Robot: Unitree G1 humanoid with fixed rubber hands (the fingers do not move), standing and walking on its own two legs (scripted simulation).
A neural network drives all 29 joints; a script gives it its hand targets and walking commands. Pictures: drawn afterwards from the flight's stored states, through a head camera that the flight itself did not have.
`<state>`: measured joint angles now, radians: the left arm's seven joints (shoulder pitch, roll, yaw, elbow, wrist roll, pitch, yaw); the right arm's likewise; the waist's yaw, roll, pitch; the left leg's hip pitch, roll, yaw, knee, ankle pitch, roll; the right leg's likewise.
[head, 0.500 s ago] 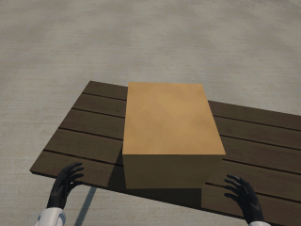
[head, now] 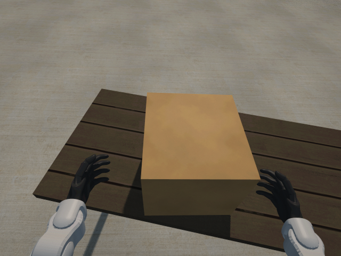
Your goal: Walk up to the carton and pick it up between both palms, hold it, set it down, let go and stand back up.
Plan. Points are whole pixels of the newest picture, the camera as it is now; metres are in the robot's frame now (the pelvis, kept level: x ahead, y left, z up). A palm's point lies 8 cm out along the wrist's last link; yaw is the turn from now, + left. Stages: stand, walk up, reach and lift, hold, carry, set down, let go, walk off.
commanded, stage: reach and lift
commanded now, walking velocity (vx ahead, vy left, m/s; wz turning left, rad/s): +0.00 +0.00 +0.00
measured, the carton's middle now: (189, 154) +0.41 -0.05 -0.03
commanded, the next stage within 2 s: none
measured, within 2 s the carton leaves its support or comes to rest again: neither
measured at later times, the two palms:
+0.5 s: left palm (87, 146) +0.32 +0.19 +0.10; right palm (286, 162) +0.32 -0.25 +0.09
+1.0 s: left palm (89, 127) +0.37 +0.20 +0.10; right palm (282, 143) +0.36 -0.25 +0.10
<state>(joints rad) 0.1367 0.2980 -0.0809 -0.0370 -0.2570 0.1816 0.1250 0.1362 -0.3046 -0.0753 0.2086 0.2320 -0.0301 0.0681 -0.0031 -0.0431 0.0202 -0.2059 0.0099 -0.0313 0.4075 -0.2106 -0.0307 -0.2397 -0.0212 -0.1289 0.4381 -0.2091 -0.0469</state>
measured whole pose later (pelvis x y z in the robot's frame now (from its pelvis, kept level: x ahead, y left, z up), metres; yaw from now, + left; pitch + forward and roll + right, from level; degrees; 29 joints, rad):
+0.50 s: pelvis -0.01 +0.00 +0.00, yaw +0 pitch +0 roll +1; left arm -0.28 0.30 -0.03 0.05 -0.23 0.50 0.14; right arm -0.29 -0.39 -0.08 0.38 0.26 0.20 0.08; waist 0.00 -0.04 0.02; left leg -0.21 0.01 -0.03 0.39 -0.19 -0.03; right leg -0.24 -0.02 -0.12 0.41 -0.18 -0.04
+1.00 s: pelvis +0.00 +0.01 +0.00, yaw +0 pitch +1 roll +0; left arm -0.51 0.29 -0.03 0.35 -0.16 0.43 0.11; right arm -0.54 -0.41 -0.08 0.72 0.27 0.15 0.09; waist 0.00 -0.04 0.02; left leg -0.22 0.01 -0.03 0.39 -0.19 -0.03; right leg -0.24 -0.02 -0.12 0.38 -0.17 -0.03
